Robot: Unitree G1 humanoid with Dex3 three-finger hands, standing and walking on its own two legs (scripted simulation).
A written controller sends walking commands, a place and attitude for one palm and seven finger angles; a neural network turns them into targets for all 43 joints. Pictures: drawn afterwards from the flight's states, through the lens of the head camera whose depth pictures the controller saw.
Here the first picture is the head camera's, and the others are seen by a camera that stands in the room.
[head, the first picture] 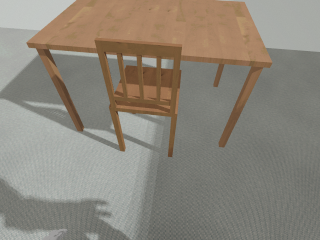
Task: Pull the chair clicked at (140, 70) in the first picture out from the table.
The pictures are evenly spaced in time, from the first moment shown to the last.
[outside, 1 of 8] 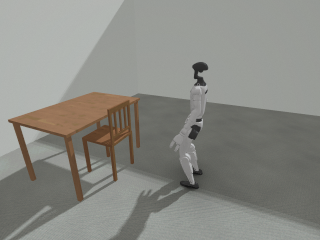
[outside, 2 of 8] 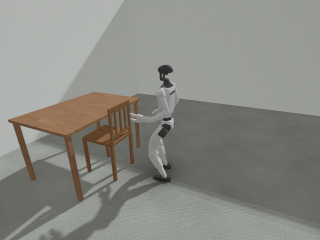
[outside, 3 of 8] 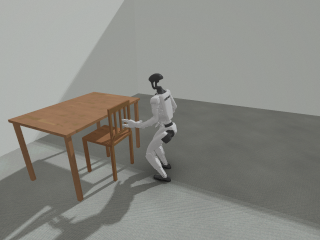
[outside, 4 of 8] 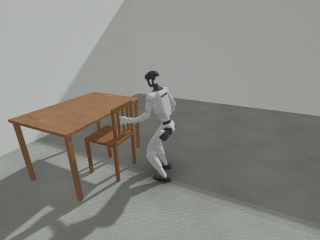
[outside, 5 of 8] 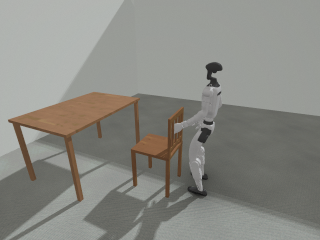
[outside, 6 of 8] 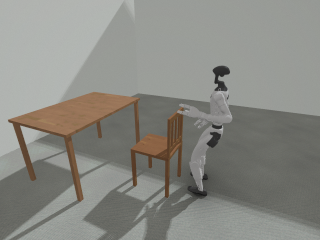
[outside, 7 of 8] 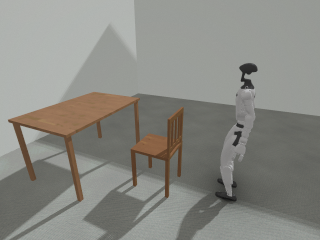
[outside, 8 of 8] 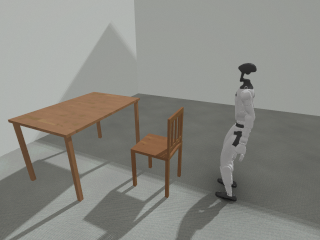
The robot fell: no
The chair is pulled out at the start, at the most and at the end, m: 0.00 0.63 0.63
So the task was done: yes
